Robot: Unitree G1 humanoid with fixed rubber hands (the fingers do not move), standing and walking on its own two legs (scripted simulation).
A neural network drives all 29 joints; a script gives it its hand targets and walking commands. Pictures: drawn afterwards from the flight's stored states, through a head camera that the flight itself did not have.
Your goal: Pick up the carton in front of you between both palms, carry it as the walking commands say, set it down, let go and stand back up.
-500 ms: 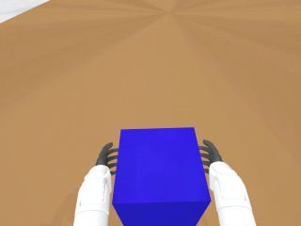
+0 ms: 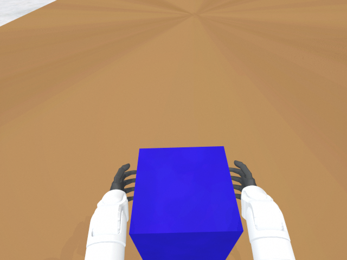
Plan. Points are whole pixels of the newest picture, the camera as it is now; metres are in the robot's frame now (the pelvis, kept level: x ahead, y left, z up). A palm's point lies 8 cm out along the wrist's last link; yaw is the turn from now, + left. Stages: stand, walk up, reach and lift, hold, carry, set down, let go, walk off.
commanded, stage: carry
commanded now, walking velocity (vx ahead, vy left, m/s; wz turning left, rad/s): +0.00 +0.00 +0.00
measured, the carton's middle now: (183, 207) +0.29 +0.00 -0.04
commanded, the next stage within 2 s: hold in 0.16 s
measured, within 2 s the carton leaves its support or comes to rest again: neither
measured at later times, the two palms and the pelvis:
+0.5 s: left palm (134, 185) +0.31 +0.11 +0.05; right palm (268, 207) +0.24 -0.18 +0.05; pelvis -0.01 +0.03 +0.01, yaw -12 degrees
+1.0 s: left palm (138, 202) +0.35 +0.13 -0.12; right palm (239, 212) +0.31 -0.17 -0.12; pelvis -0.03 +0.07 -0.05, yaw -13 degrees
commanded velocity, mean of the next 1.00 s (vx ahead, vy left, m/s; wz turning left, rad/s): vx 0.00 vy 0.00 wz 0.00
